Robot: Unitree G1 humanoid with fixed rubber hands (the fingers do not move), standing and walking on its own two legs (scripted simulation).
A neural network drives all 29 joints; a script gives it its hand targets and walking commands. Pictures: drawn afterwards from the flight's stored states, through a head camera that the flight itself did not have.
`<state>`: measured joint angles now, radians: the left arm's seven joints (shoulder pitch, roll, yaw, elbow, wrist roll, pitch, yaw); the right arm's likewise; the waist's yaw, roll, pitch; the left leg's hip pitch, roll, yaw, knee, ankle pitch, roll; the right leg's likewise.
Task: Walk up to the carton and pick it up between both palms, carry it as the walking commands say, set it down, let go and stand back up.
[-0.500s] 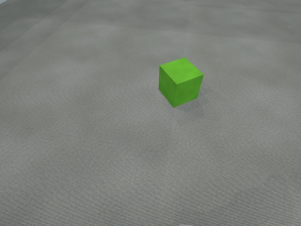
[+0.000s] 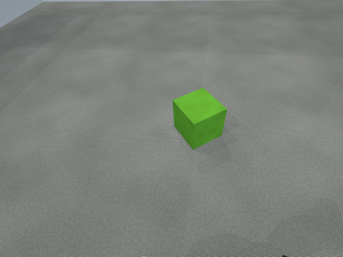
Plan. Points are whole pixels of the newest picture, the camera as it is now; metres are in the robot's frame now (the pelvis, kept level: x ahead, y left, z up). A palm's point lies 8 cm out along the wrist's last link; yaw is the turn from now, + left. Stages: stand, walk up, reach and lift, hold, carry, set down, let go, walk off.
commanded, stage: walk up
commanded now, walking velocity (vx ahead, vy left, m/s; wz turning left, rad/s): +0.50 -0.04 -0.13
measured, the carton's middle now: (198, 118) +1.14 -0.12 -0.64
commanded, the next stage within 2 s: none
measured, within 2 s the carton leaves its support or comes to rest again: neither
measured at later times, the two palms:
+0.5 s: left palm (105, 209) +0.29 +0.24 -0.14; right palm (286, 243) +0.20 -0.26 -0.13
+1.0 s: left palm (120, 168) +0.42 +0.21 -0.12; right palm (264, 153) +0.48 -0.28 -0.14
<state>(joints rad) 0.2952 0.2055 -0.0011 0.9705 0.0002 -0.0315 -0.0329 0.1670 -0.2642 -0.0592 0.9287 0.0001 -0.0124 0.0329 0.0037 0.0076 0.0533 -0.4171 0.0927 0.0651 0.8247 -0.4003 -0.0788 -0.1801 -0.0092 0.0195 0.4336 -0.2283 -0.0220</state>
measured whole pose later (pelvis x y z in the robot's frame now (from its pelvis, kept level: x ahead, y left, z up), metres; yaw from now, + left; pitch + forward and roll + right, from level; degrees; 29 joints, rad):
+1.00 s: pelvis +0.42 -0.03 +0.00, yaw -3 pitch -2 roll +1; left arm 0.38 0.19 0.00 1.00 0.00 -0.06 -0.02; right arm 0.21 -0.24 -0.06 0.95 0.00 0.02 0.05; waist 0.00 0.04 0.03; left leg -0.54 0.09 0.06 0.85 -0.19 -0.06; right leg 0.03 -0.02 -0.05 0.31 -0.30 -0.02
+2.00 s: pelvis +0.67 -0.07 +0.00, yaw -4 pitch +1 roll +2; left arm 0.27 0.17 0.00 1.00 0.00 -0.02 0.01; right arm 0.26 -0.22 -0.04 0.95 0.00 0.04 -0.01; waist 0.00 0.02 0.04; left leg -0.33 0.02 0.09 0.57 -0.33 -0.04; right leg -0.20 -0.03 -0.06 0.44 -0.25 -0.03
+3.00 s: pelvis +0.63 -0.09 +0.00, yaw -2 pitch +0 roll -1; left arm 0.23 0.21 0.00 0.97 0.00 0.05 0.01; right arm 0.30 -0.17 -0.04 0.95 0.00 0.02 -0.05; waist 0.00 -0.04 -0.01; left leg -0.17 0.05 0.00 0.43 -0.27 -0.02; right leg -0.38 -0.02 -0.09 0.82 -0.36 -0.01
